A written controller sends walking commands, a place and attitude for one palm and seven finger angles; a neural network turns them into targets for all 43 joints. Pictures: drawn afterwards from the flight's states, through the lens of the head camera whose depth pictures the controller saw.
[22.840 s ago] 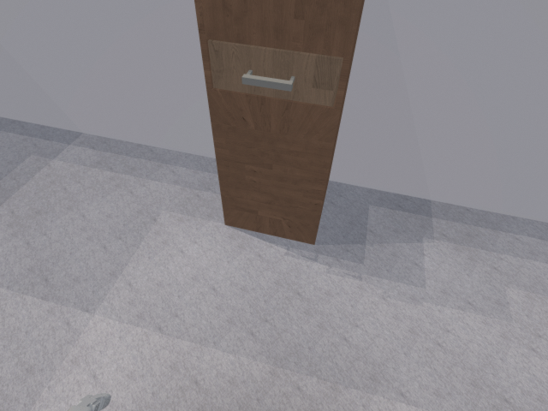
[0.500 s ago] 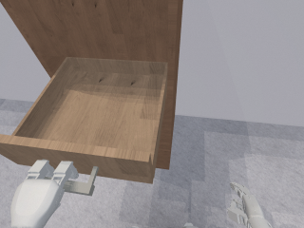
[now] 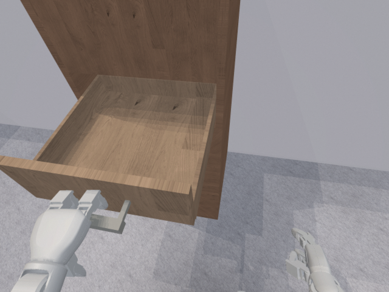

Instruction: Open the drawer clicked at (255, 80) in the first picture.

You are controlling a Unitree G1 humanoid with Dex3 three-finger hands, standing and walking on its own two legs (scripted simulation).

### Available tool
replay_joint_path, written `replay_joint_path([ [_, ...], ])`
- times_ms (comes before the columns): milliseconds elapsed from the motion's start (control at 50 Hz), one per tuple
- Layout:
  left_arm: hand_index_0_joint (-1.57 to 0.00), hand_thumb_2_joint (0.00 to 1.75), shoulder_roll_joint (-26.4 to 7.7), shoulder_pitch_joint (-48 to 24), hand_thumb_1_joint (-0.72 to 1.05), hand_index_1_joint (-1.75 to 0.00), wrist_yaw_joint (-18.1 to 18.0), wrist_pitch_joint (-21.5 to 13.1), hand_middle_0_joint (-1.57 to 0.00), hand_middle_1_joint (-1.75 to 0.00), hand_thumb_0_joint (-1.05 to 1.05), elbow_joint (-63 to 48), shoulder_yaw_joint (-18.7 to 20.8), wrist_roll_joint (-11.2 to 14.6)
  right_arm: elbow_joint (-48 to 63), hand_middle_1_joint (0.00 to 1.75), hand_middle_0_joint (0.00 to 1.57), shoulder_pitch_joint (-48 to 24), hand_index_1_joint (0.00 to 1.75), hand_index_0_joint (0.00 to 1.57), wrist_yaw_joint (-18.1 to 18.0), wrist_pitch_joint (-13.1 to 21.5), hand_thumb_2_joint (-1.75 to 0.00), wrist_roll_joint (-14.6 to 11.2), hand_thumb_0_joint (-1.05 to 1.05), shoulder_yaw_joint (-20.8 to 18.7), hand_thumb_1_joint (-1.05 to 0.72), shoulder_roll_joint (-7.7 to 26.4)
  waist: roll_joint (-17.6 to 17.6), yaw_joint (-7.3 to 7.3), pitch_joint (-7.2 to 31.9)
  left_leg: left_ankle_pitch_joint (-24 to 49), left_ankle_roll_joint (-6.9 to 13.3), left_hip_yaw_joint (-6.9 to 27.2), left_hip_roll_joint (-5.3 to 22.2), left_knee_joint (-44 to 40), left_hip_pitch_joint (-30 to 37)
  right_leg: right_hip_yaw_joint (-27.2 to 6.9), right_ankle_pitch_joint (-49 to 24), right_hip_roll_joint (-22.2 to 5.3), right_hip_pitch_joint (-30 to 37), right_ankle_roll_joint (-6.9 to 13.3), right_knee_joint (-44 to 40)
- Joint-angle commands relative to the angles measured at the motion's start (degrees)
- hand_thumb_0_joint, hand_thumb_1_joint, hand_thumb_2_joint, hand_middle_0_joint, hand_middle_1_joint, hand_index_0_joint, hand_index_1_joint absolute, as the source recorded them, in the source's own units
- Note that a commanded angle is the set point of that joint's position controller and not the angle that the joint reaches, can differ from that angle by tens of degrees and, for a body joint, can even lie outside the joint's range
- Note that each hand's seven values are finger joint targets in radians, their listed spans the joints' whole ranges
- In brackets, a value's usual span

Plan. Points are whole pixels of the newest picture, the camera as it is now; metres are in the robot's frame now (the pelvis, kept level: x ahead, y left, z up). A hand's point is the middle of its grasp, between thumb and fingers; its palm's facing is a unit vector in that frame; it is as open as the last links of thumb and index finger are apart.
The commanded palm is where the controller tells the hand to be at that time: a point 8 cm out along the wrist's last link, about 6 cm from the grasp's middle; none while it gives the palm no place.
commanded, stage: lift the hand off the handle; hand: left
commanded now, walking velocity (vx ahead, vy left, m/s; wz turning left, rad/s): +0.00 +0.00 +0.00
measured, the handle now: (91, 210) +0.25 +0.24 +0.04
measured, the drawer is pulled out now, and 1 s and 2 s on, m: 0.29 0.29 0.29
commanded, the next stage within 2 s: draw the hand back to the body in 1.62 s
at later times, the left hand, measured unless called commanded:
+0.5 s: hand (80, 230) +0.21 +0.25 +0.03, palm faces +0.03 -0.06 -1.00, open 13.5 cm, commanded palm +0.19 +0.25 +0.10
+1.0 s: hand (57, 211) +0.22 +0.26 +0.11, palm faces +0.09 -0.09 -0.99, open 13.3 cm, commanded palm +0.19 +0.25 +0.17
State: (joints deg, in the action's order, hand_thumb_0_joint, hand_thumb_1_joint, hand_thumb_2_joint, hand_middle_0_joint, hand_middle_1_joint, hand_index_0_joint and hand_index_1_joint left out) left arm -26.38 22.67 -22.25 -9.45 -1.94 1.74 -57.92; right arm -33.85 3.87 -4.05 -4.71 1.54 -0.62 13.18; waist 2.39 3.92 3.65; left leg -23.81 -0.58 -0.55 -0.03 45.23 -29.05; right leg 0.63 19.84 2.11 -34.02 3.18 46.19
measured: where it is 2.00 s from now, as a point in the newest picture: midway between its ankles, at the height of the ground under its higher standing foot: outside the picture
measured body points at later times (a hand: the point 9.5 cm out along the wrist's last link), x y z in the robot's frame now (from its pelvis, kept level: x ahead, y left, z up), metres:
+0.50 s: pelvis +0.00 +0.01 +0.00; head +0.03 -0.02 +0.45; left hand +0.20 +0.25 +0.09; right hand +0.22 -0.19 -0.11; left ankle -0.01 +0.13 -0.70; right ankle +0.03 -0.08 -0.70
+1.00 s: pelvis +0.02 +0.03 +0.02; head +0.03 -0.01 +0.47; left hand +0.20 +0.26 +0.17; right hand +0.25 -0.17 -0.07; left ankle -0.01 +0.13 -0.70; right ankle +0.03 -0.08 -0.70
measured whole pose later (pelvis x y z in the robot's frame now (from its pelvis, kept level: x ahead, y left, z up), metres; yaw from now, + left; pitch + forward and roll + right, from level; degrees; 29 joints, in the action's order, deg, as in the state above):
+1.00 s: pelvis +0.02 +0.03 +0.02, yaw +0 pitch +2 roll +0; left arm -26.7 24.6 -10.1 1.9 -21.7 -2.0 -53.4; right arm -32.1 5.0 -1.7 -6.6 0.8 1.1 14.7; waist 5.7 6.7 2.4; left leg -20.7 1.5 -0.8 -1.5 34.6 -16.1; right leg -0.1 16.7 0.8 -20.5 0.8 34.9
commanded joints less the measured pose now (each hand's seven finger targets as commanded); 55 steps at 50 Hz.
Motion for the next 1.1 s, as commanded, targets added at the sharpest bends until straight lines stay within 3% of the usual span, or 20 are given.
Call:
replay_joint_path([
  [0, -0.30, 0.30, -3.9, 1.2, -0.50, -1.20, -2.6, 1.7, -0.30, -1.20, 0.00, -14.6, 5.4, 2.4, 9.9, 0.30, 0.20, -6.4, 0.30, 0.20, 1.1, 3.4, -0.90, 0.4, 0.00, -2.3, -0.90, 5.1, 0.4, 1.50, 11.9, 8.0, 1.7, -0.2, -3.4, -5.0, 1.0, -5.7, -6.8, -1.7, 11.2, -1.2, -9.8],
  [20, -0.30, 0.30, -6.8, 0.9, -0.50, -1.20, -2.9, 1.5, -0.30, -1.20, 0.00, -13.7, 7.8, 2.1, 9.1, 0.30, 0.20, -5.8, 0.30, 0.20, 1.3, 3.6, -0.90, 0.2, 0.00, -2.8, -0.90, 5.4, -0.5, 1.02, 11.3, 8.5, 1.7, -0.3, -3.2, -4.8, 1.1, -5.3, -6.7, -1.4, 10.1, -1.1, -9.6],
  [60, -0.30, 0.30, -8.1, -0.9, -0.50, -1.20, -3.5, 1.9, -0.30, -1.20, 0.00, -12.9, 8.7, 1.2, 9.1, 0.30, 0.20, -5.7, 0.30, 0.20, 1.3, 3.4, -0.90, 0.7, 0.00, -2.6, -0.90, 5.9, -1.9, 0.72, 10.3, 7.5, 1.6, 0.0, -3.1, -4.7, 0.1, -5.1, -5.0, -1.2, 8.9, -1.2, -9.5],
  [120, -0.30, 0.30, -7.2, -4.5, -0.50, -1.20, -4.0, 2.8, -0.30, -1.20, 0.00, -10.5, 7.0, -1.4, 8.8, 0.30, 0.20, -5.8, 0.30, 0.20, 1.5, 3.1, -0.90, 0.9, 0.00, -2.6, -0.90, 5.8, -4.3, 0.17, 8.9, 5.0, 1.8, -0.1, -3.1, -4.4, -1.2, -5.0, -1.0, -1.4, 6.6, -1.2, -9.8],
  [240, -0.30, 0.30, -7.3, -10.6, -0.50, -1.20, -3.5, 4.3, -0.30, -1.20, 0.00, -11.1, 4.9, -1.5, 8.3, 0.30, 0.20, -5.2, 0.30, 0.20, 1.1, 3.1, -0.90, 0.8, 0.00, -2.8, -0.90, 6.0, -2.4, -0.53, 12.6, 6.5, 1.8, 0.0, -2.8, -4.5, 1.9, -4.1, -3.1, -1.2, 7.3, -1.1, -9.0],
  [300, -0.30, 0.30, -5.3, -12.9, -0.50, -1.20, -2.9, 4.9, -0.30, -1.20, 0.00, -10.2, 2.2, -1.6, 8.0, 0.30, 0.20, -5.4, 0.30, 0.20, 1.0, 2.9, -0.90, 0.5, 0.00, -2.6, -0.90, 5.8, -2.9, -0.93, 11.0, 5.9, 1.8, 0.4, -2.6, -5.0, 1.9, -3.0, -2.4, -1.0, 6.1, -1.2, -8.9],
  [360, -0.30, 0.30, -8.3, -16.2, -0.50, -1.20, -2.5, 5.3, -0.30, -1.20, 0.00, -13.0, 3.7, -1.2, 8.0, 0.30, 0.20, -5.8, 0.30, 0.20, 0.4, 3.0, -0.90, 0.6, 0.00, -2.3, -0.90, 5.8, -2.2, -0.37, 12.0, 6.2, 2.0, 0.4, -2.7, -5.9, 3.8, -3.5, -2.2, -1.3, 8.0, -1.3, -10.1],
  [420, -0.30, 0.30, -9.4, -13.5, -0.50, -1.20, -1.3, 5.7, -0.30, -1.20, 0.00, -15.4, 5.0, -0.6, 8.4, 0.30, 0.20, -6.4, 0.30, 0.20, 0.2, 2.8, -0.90, 0.3, 0.00, -1.9, -0.90, 5.3, -2.3, 0.73, 12.3, 8.0, 1.9, 0.5, -2.6, -7.3, 5.0, -3.2, -4.2, -1.3, 10.8, -1.2, -10.6],
  [480, -0.30, 0.30, -9.2, -14.0, -0.50, -1.20, -0.3, 5.4, -0.30, -1.20, 0.00, -18.9, 4.8, 0.7, 8.5, 0.30, 0.20, -6.8, 0.30, 0.20, 0.0, 2.9, -0.90, 0.2, 0.00, -1.6, -0.90, 5.0, 0.7, 0.80, 11.9, 10.0, 1.8, 0.5, -2.4, -8.3, 7.1, -2.7, -5.8, -1.3, 11.8, -1.1, -11.1],
  [600, -0.30, 0.30, -9.0, -11.4, -0.50, -1.20, 1.2, 4.6, -0.30, -1.20, 0.00, -23.3, 5.4, 2.0, 9.2, 0.30, 0.20, -6.4, 0.30, 0.20, 0.6, 3.3, -0.90, 0.4, 0.00, -1.3, -0.90, 5.0, 0.4, 1.17, 11.5, 13.9, 1.4, 0.9, -1.9, -10.1, 9.4, -1.9, -8.3, -1.1, 13.5, -1.2, -11.7],
  [740, -0.30, 0.30, -8.8, -5.9, -0.50, -1.20, 4.2, 7.9, -0.30, -1.20, 0.00, -27.6, 5.3, 3.3, 10.1, 0.30, 0.20, -7.5, 0.30, 0.20, 1.8, 2.3, -0.90, -0.5, 0.00, -1.1, -0.90, 5.9, 0.6, 1.79, 9.9, 18.6, 0.8, 0.9, -0.8, -12.7, 11.3, -2.0, -12.2, -1.1, 17.0, -1.3, -13.4],
  [760, -0.30, 0.30, -7.0, -4.5, -0.50, -1.20, 5.0, 8.6, -0.30, -1.20, 0.00, -27.7, 3.6, 3.4, 10.3, 0.30, 0.20, -7.1, 0.30, 0.20, 2.1, 2.2, -0.90, -0.4, 0.00, -0.8, -0.90, 5.5, -0.1, 1.89, 9.5, 18.5, 1.0, 0.8, -0.8, -12.8, 11.4, -1.3, -12.0, -1.5, 17.0, -1.6, -13.4],
  [780, -0.30, 0.30, -9.4, -5.7, -0.50, -1.20, 5.6, 9.0, -0.30, -1.20, 0.00, -28.7, 5.4, 3.7, 9.8, 0.30, 0.20, -7.2, 0.30, 0.20, 2.0, 1.7, -0.90, -0.6, 0.00, -1.1, -0.90, 6.1, 0.0, 1.91, 9.2, 19.1, 0.8, 0.7, -0.6, -13.8, 11.8, -1.7, -12.8, -1.3, 18.2, -1.5, -14.2],
  [840, -0.30, 0.30, -9.5, -4.7, -0.50, -1.20, 7.3, 10.5, -0.30, -1.20, 0.00, -31.9, 4.8, 4.0, 11.2, 0.30, 0.20, -7.9, 0.30, 0.20, 2.2, 1.3, -0.90, -1.0, 0.00, -0.5, -0.90, 6.6, 0.5, 2.09, 9.2, 20.9, 0.7, 0.7, -0.1, -14.3, 12.9, -1.7, -13.9, -1.4, 19.3, -1.7, -14.8],
  [860, -0.30, 0.30, -7.3, -6.2, -0.50, -1.20, 8.0, 10.8, -0.30, -1.20, 0.00, -32.6, 2.3, 3.6, 11.2, 0.30, 0.20, -7.3, 0.30, 0.20, 2.5, 1.1, -0.90, -0.7, 0.00, -0.1, -0.90, 6.0, 0.1, 1.82, 8.9, 20.4, 1.0, 0.6, -0.2, -14.5, 13.4, -1.1, -12.7, -1.8, 18.7, -1.9, -15.0],
  [940, -0.30, 0.30, -12.1, -5.7, -0.50, -1.20, 9.9, 11.5, -0.30, -1.20, 0.00, -33.6, 6.5, 4.9, 11.5, 0.30, 0.20, -8.2, 0.30, 0.20, 1.9, 0.5, -0.90, -1.3, 0.00, 0.0, -0.90, 7.1, -0.2, 2.27, 8.1, 20.8, 1.0, 0.6, 0.2, -15.8, 14.7, -1.9, -14.9, -1.3, 21.5, -1.9, -16.8],
  [960, -0.30, 0.30, -9.4, -6.4, -0.50, -1.20, 10.5, 11.6, -0.30, -1.20, 0.00, -33.9, 4.0, 4.5, 11.8, 0.30, 0.20, -7.4, 0.30, 0.20, 2.3, 0.5, -0.90, -0.9, 0.00, 0.7, -0.90, 6.1, -1.2, 2.29, 7.5, 20.4, 1.3, 0.4, 0.0, -16.1, 14.4, -0.7, -13.4, -1.9, 21.0, -2.2, -16.7],
  [1040, -0.30, 0.30, -13.2, -6.5, -0.50, -1.20, 12.0, 12.1, -0.30, -1.20, 0.00, -35.3, 7.5, 5.8, 11.8, 0.30, 0.20, -8.8, 0.30, 0.20, 1.9, 0.3, -0.90, -1.7, 0.00, 0.5, -0.90, 7.3, 1.5, 2.64, 8.3, 22.9, 1.0, 0.8, 0.7, -17.4, 16.5, -1.7, -16.4, -1.4, 23.9, -2.0, -18.1],
  [1060, -0.30, 0.30, -9.9, -5.9, -0.50, -1.20, 12.8, 12.6, -0.30, -1.20, 0.00, -35.3, 4.3, 5.5, 11.9, 0.30, 0.20, -7.9, 0.30, 0.20, 2.4, 0.1, -0.90, -1.4, 0.00, 1.1, -0.90, 6.2, 1.1, 2.78, 8.4, 23.6, 1.2, 0.3, 0.2, -17.4, 16.6, -0.6, -16.0, -2.1, 23.8, -2.2, -18.0],
  [1080, -0.30, 0.30, -11.6, -7.3, -0.50, -1.20, 13.5, 12.8, -0.30, -1.20, 0.00, -34.5, 5.6, 6.3, 11.0, 0.30, 0.20, -7.7, 0.30, 0.20, 2.3, -0.3, -0.90, -1.7, 0.00, 0.6, -0.90, 6.7, 0.2, 2.03, 6.7, 24.2, 0.9, 0.6, 0.5, -18.3, 16.5, -0.7, -16.9, -1.7, 24.4, -2.1, -18.7],
])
